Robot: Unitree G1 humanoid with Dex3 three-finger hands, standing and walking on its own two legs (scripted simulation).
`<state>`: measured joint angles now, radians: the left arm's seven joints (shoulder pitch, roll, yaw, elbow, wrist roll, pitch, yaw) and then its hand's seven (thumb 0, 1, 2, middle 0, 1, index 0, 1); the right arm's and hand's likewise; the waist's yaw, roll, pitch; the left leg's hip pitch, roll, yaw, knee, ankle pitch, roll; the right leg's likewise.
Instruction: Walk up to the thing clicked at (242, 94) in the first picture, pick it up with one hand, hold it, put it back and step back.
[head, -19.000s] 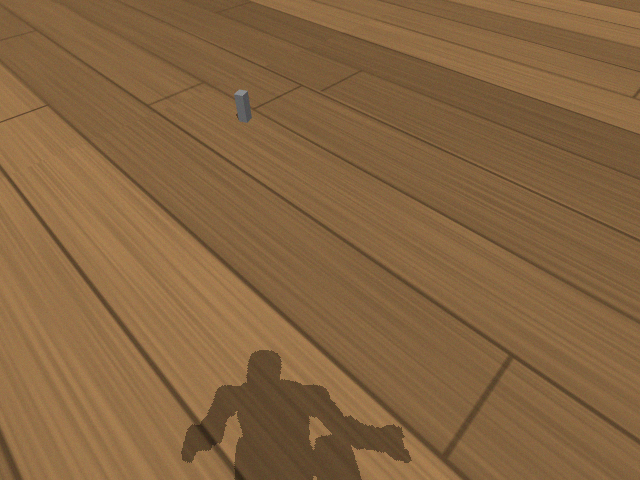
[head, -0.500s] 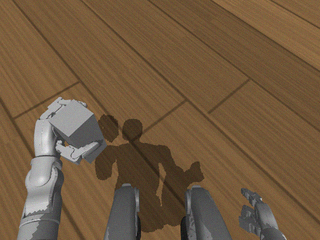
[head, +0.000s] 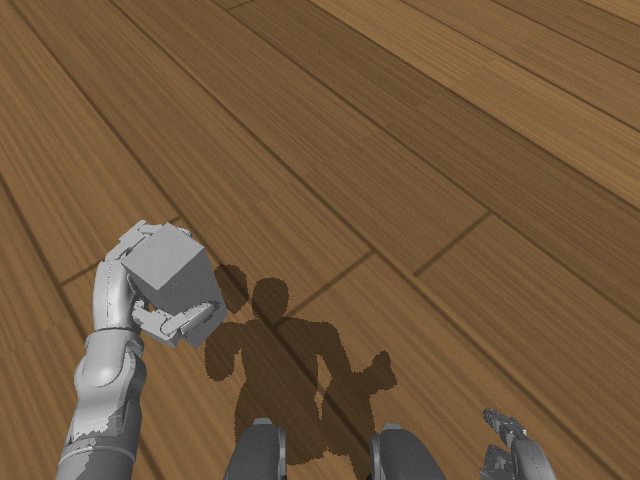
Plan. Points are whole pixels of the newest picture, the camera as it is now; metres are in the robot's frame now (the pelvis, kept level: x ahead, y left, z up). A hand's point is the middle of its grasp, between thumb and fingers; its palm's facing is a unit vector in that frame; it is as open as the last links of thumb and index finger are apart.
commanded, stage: lift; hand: left
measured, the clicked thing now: (183, 292) +0.34 +0.18 +0.02
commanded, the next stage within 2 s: hold in 0.76 s
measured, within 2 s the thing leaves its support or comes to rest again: neither
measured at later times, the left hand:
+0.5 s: hand (177, 262) +0.35 +0.17 +0.08, palm faces +0.08 -1.00 -0.01, open 10.9 cm
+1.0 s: hand (177, 250) +0.35 +0.17 +0.10, palm faces +0.08 -1.00 +0.00, open 11.0 cm
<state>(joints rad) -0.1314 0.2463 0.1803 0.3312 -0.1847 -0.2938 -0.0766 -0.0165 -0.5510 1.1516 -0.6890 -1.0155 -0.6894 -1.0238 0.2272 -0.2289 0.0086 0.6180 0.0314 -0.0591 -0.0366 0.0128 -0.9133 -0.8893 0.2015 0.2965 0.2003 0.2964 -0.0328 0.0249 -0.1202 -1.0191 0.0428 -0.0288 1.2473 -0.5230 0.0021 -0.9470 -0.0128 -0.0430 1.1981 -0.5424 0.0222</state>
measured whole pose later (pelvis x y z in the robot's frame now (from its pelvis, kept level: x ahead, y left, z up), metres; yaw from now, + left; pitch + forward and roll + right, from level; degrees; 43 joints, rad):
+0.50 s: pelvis +0.01 -0.01 +0.04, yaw +0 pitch +11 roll -2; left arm -0.14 0.22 0.16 0.42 -0.19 -0.33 -0.10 -0.02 -0.55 1.15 -0.69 -1.02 -0.69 -1.03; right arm 0.23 -0.23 0.01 0.64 0.02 -0.05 -0.03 0.01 -0.91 -0.89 0.20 0.30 0.20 0.30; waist -0.03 0.02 -0.07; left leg -0.76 0.04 -0.02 1.02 -0.46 -0.01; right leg -0.70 -0.01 -0.04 0.98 -0.47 0.02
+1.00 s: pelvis +0.02 -0.01 +0.06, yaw +0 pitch +8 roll -1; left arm -0.14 0.20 0.17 0.45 -0.19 -0.35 -0.13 -0.02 -0.55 1.13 -0.68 -1.03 -0.68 -1.04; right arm 0.24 -0.23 0.00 0.65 0.01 -0.03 -0.03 0.01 -0.91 -0.89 0.20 0.30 0.20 0.30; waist -0.02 0.02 -0.05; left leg -0.64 0.04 -0.01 0.92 -0.43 -0.01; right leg -0.58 -0.01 -0.03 0.89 -0.45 0.01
